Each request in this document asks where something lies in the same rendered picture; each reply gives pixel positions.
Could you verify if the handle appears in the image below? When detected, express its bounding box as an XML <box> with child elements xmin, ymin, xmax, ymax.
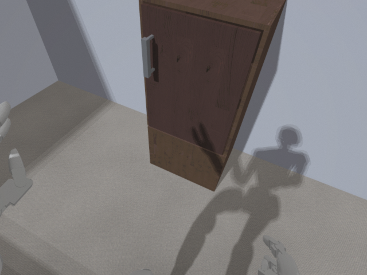
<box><xmin>141</xmin><ymin>34</ymin><xmax>155</xmax><ymax>78</ymax></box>

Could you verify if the right robot hand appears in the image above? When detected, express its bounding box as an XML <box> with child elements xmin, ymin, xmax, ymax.
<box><xmin>258</xmin><ymin>235</ymin><xmax>300</xmax><ymax>275</ymax></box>

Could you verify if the left robot hand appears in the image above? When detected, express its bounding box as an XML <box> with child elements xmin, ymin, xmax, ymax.
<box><xmin>0</xmin><ymin>101</ymin><xmax>33</xmax><ymax>216</ymax></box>

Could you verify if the cupboard door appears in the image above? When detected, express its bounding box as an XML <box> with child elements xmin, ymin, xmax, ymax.
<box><xmin>141</xmin><ymin>3</ymin><xmax>261</xmax><ymax>155</ymax></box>

